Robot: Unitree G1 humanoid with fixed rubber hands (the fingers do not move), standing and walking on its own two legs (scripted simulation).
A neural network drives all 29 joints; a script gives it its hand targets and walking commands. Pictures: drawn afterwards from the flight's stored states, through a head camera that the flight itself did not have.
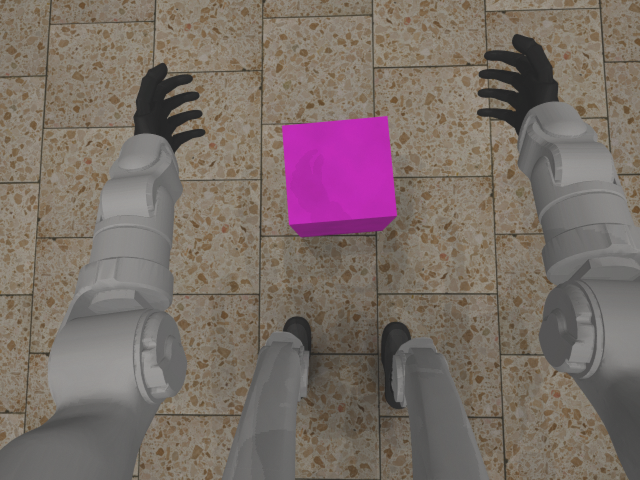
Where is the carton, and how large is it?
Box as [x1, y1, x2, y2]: [282, 116, 396, 236]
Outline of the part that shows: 386,116 282,126 289,224 300,236 382,230 396,215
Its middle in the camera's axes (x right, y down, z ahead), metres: +0.04 -0.13 +0.89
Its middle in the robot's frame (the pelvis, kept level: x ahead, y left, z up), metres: +0.54 +0.03 -0.54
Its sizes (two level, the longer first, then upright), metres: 0.210 0.200 0.250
